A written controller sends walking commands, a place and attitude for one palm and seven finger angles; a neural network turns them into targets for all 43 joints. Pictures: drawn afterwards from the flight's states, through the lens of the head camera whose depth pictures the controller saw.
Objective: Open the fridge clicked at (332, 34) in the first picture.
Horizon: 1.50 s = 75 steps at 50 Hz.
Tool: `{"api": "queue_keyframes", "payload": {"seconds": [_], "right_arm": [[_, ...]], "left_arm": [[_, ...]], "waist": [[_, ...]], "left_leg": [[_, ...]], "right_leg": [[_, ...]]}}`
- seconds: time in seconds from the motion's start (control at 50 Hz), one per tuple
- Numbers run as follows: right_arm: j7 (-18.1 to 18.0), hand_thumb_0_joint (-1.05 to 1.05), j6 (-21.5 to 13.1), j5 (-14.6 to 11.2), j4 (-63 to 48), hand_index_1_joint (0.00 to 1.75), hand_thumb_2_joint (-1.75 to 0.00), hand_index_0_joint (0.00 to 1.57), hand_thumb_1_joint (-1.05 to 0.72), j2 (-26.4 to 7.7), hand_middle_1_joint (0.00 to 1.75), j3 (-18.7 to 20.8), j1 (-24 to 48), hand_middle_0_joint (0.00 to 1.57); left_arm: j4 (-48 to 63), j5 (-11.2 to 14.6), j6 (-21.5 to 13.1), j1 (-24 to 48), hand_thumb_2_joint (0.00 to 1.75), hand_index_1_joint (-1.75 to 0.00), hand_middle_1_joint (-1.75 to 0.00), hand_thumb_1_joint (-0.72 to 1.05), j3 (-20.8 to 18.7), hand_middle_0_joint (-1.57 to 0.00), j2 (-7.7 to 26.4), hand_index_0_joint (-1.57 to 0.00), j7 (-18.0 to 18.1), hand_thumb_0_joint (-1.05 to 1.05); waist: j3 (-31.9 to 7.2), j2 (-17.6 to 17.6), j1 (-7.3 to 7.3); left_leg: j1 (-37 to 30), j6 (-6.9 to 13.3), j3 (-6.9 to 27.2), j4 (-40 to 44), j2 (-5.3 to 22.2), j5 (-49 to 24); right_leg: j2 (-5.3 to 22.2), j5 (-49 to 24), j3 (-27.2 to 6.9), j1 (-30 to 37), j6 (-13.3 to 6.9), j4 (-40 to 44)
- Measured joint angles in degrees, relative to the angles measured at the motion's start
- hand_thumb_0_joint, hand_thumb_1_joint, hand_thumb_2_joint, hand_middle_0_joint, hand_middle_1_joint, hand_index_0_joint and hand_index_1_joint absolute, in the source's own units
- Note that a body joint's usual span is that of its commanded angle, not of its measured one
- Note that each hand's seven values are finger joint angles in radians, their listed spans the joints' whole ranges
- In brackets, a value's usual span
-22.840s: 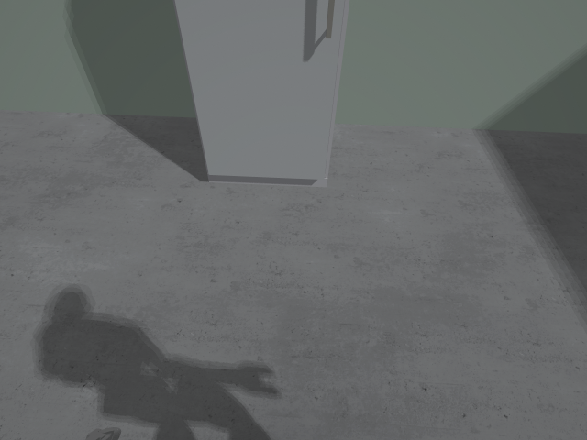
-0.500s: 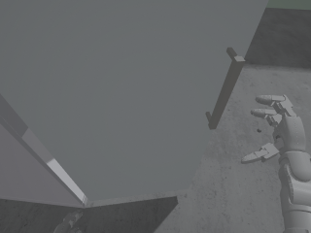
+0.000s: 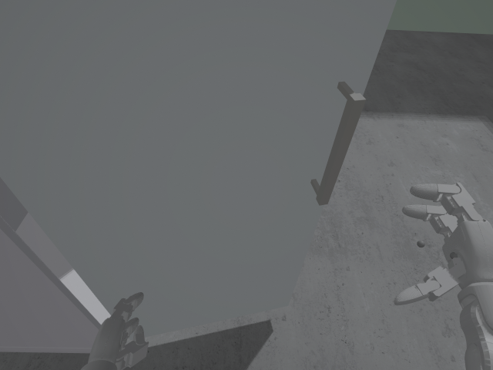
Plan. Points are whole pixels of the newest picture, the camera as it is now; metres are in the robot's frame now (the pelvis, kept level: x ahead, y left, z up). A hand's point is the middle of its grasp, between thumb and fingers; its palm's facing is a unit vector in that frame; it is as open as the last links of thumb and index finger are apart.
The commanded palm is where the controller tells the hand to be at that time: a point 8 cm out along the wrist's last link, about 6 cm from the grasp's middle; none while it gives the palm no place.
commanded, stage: slip the hand off the handle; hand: right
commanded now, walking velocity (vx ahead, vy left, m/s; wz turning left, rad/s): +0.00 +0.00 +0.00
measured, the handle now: (331, 150) +0.45 -0.14 +0.14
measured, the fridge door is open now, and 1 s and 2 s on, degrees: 77 77 77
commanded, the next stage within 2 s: draw the hand back to the body in 0.22 s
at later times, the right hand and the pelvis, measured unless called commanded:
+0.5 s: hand (422, 240) +0.27 -0.23 +0.13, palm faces -0.09 +0.99 -0.07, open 14.7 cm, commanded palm +0.24 -0.28 +0.14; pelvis +0.00 +0.00 +0.00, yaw +1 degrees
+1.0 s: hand (468, 254) +0.24 -0.26 +0.16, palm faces +0.30 +0.92 -0.25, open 13.9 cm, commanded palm +0.19 -0.30 +0.17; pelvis +0.00 -0.01 +0.01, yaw +0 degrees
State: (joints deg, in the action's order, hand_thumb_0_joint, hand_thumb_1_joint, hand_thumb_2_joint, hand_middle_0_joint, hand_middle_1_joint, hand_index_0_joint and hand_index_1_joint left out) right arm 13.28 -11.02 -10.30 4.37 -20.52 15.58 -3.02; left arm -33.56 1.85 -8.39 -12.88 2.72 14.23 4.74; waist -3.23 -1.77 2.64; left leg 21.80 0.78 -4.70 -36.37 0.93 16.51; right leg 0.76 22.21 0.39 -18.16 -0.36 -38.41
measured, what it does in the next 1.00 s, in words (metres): stands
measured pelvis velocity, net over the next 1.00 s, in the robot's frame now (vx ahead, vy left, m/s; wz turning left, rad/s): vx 0.00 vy -0.01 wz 0.00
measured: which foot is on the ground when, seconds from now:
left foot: down 0.00-1.00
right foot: down 0.00-1.00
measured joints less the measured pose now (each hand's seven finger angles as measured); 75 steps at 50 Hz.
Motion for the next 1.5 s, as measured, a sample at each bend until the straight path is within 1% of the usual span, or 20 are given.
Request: {"api": "queue_keyframes", "payload": {"seconds": [0.08,0.18,0.28,0.36,0.4,0.44,0.48,0.5,0.62,0.74,0.86,0.88,0.92,0.96,1.0,1.06,1.14,1.24,1.4,1.5], "right_arm": [[1.25,-0.02,-0.5,-0.69,3.09,1.15,-0.2,0.25,0.55,-0.94,1.15,0.5,3.32,0.25],[3.04,-0.02,-0.34,-1.2,6.99,1.15,-0.2,0.25,0.55,-2.08,1.15,1.17,6.63,0.25],[3.42,-0.02,-0.71,-1.88,6.58,1.15,-0.2,0.25,0.55,-1.85,1.15,1.99,5.37,0.25],[2.75,-0.02,-1.0,-1.87,5.6,1.15,-0.2,0.25,0.55,-1.47,1.15,2.62,3.72,0.25],[6.18,-0.02,1.27,-5.34,6.52,1.15,-0.2,0.25,0.55,-1.19,1.15,3.35,3.57,0.25],[10.96,-0.02,5.71,-7.99,7.67,1.15,-0.2,0.25,0.55,-1.68,1.15,4.4,3.74,0.25],[14.01,-0.02,9.21,-9.17,7.3,1.15,-0.2,0.25,0.55,-2.7,1.15,4.94,3.46,0.25],[14.7,-0.02,10.06,-9.54,6.44,1.15,-0.2,0.25,0.55,-3.14,1.15,5.01,3.04,0.25],[14.31,-0.02,11.27,-11.07,1.59,1.15,-0.2,0.25,0.55,-3.12,1.15,5.54,0.9,0.25],[13.01,-0.02,14.72,-9.52,-1.73,1.15,-0.2,0.25,0.55,-2.26,1.15,4.67,-1.48,0.25],[12.74,-0.02,14.75,-9.15,-5.61,1.13,-0.22,0.25,0.52,-2.26,1.13,4.7,-3.08,0.25],[10.11,-0.02,14.34,-7.04,-7.19,1.12,-0.22,0.25,0.5,-2.37,1.12,4.15,-3.48,0.25],[1.65,-0.02,12.52,-3.12,-10.86,1.1,-0.24,0.25,0.46,-1.85,1.1,3.06,-5.07,0.25],[-5.69,-0.02,10.92,-0.33,-14.14,1.07,-0.27,0.25,0.41,-0.31,1.07,2.57,-7.35,0.25],[-10.73,-0.01,9.79,1.76,-16.55,1.04,-0.29,0.25,0.36,1.07,1.04,2.06,-9.84,0.24],[-15.23,-0.01,8.86,4.06,-18.72,0.98,-0.34,0.24,0.26,2.12,0.98,1.12,-12.91,0.24],[-18.17,-0.01,8.31,5.6,-19.93,0.9,-0.4,0.24,0.13,2.01,0.9,0.68,-15.12,0.24],[-19.63,-0.01,7.93,6.24,-20.34,0.8,-0.49,0.23,-0.05,1.28,0.8,1.66,-15.69,0.23],[-19.27,0.0,7.19,6.03,-21.62,0.63,-0.63,0.22,-0.33,0.76,0.63,3.15,-17.55,0.22],[-19.07,0.0,7.46,6.04,-23.27,0.53,-0.72,0.22,-0.51,0.62,0.52,4.02,-19.44,0.22]], "left_arm": [[-1.21,0.28,-0.83,-0.09,0.9,-0.3,-0.3,0.9,0.16,-0.2,0.42,-0.2,0.86,0.01],[-1.88,0.44,-1.3,-0.53,0.9,-0.3,-0.3,0.9,0.1,-0.2,0.7,-0.2,1.13,0.02],[-1.4,0.38,-1.61,-2.03,0.9,-0.3,-0.3,0.9,-0.54,-0.2,1.05,-0.2,0.71,0.02],[-1.28,0.39,-1.53,-2.97,0.9,-0.3,-0.3,0.9,-0.96,-0.2,1.29,-0.2,0.47,0.02],[-1.74,1.05,-1.6,-3.23,0.9,-0.3,-0.3,0.9,-0.5,-0.2,1.7,-0.2,1.03,0.02],[-2.12,1.65,-1.76,-3.41,0.9,-0.3,-0.3,0.9,0.13,-0.2,2.1,-0.2,2.01,0.02],[-1.84,1.91,-2.4,-3.57,0.9,-0.3,-0.3,0.9,0.4,-0.2,2.3,-0.2,2.66,0.02],[-1.48,1.93,-2.92,-3.63,0.9,-0.3,-0.3,0.9,0.41,-0.2,2.34,-0.2,2.77,0.02],[0.35,2.01,-5.47,-2.91,0.9,-0.3,-0.3,0.9,0.57,-0.2,2.12,-0.2,1.89,0.02],[1.07,1.98,-6.0,-1.43,0.9,-0.3,-0.3,0.9,1.34,-0.2,1.64,-0.2,1.52,0.02],[0.44,1.63,-6.84,-0.92,0.9,-0.3,-0.3,0.9,2.2,-0.2,0.85,-0.2,1.73,0.02],[0.28,0.99,-6.93,-0.93,0.9,-0.3,-0.3,0.9,2.01,-0.2,0.63,-0.2,1.48,0.02],[-0.25,-0.23,-6.85,-0.64,0.9,-0.3,-0.3,0.9,1.68,-0.2,0.07,-0.2,0.84,0.02],[-0.75,-0.87,-6.23,-0.29,0.9,-0.3,-0.3,0.9,1.39,-0.2,-0.41,-0.2,0.31,0.02],[-1.44,-1.34,-5.39,-0.19,0.9,-0.3,-0.3,0.9,1.05,-0.2,-0.74,-0.2,0.02,0.02],[-2.78,-1.76,-4.22,-0.68,0.9,-0.3,-0.3,0.9,0.46,-0.2,-0.98,-0.2,-0.11,0.02],[-4.61,-2.06,-3.02,-1.17,0.9,-0.3,-0.3,0.9,-0.04,-0.2,-1.0,-0.2,0.15,0.02],[-5.58,-2.09,-1.91,-0.92,0.9,-0.3,-0.3,0.9,-0.52,-0.2,-1.05,-0.2,0.22,0.02],[-4.6,-2.24,-0.68,0.64,0.9,-0.3,-0.3,0.9,-1.08,-0.2,-1.26,-0.2,-0.22,0.02],[-3.9,-2.36,-0.43,1.02,0.9,-0.3,-0.3,0.9,-1.44,-0.2,-1.12,-0.2,-0.29,0.02]], "waist": [[0.55,-0.18,-0.04],[0.55,-0.26,-0.97],[-0.09,-0.45,-1.87],[-0.21,-0.33,-2.1],[-0.04,-0.49,-2.15],[-0.08,-0.69,-2.2],[-0.13,-0.86,-2.27],[-0.13,-0.97,-2.26],[-0.48,-1.23,-1.52],[-0.04,-1.16,-0.54],[0.44,-0.88,0.31],[0.55,-0.87,0.45],[1.04,-0.66,0.44],[1.83,-0.49,0.38],[2.5,-0.39,0.48],[2.97,-0.37,0.96],[3.39,-0.66,1.47],[3.53,-1.03,1.59],[3.4,-1.18,1.18],[3.46,-1.2,1.52]], "left_leg": [[0.5,0.29,-0.63,-0.48,-0.01,-0.03],[1.66,0.51,-0.4,-0.98,-0.11,-0.19],[2.36,0.5,0.51,-1.33,-0.3,-0.16],[2.65,0.45,0.92,-1.67,-0.34,-0.01],[1.66,0.39,0.83,-1.11,-0.36,-0.1],[0.04,0.29,0.67,-0.05,-0.42,-0.36],[-1.58,0.22,0.54,0.96,-0.45,-0.63],[-2.27,0.18,0.52,1.41,-0.47,-0.77],[-4.29,-0.17,0.67,2.98,-0.28,-1.44],[-5.56,-0.53,0.56,3.84,0.09,-1.85],[-7.57,-0.74,0.24,5.05,0.25,-2.16],[-7.91,-0.77,0.19,5.39,0.25,-2.25],[-8.46,-0.89,0.19,6.35,0.31,-2.68],[-8.89,-0.98,0.37,7.28,0.4,-3.22],[-9.27,-1.08,0.6,8.15,0.52,-3.67],[-9.93,-1.28,0.79,9.17,0.79,-4.03],[-11.21,-1.51,0.79,10.15,1.11,-4.12],[-12.62,-1.65,0.89,11.0,1.25,-4.14],[-13.69,-1.61,1.28,11.93,1.01,-4.33],[-14.29,-1.47,1.24,12.55,0.69,-4.56]], "right_leg": [[0.07,-0.12,-0.64,-0.84,0.26,-0.76],[0.18,-0.34,-0.41,-1.73,0.44,-0.98],[0.32,-0.26,0.51,-1.78,0.44,-0.73],[0.33,-0.15,0.92,-1.78,0.4,-0.75],[0.33,-0.22,0.81,-0.92,0.32,-0.33],[0.35,-0.41,0.66,0.52,0.21,0.49],[0.34,-0.62,0.54,1.99,0.11,1.3],[0.35,-0.69,0.52,2.62,0.08,1.63],[0.08,-1.17,0.66,4.5,-0.21,2.92],[-0.32,-1.53,0.52,5.53,-0.6,3.52],[-0.52,-1.74,0.19,7.2,-0.78,4.35],[-0.53,-1.8,0.13,7.45,-0.81,4.56],[-0.62,-2.19,0.13,7.95,-0.84,5.43],[-0.77,-2.76,0.32,8.51,-0.89,6.55],[-0.94,-3.31,0.55,9.07,-1.01,7.69],[-1.27,-3.93,0.72,9.98,-1.19,9.23],[-1.65,-4.36,0.7,11.46,-1.39,10.77],[-1.84,-4.64,0.78,13.12,-1.45,12.13],[-1.67,-4.94,1.18,14.58,-1.36,13.52],[-1.37,-4.94,1.17,15.02,-1.19,13.76]]}}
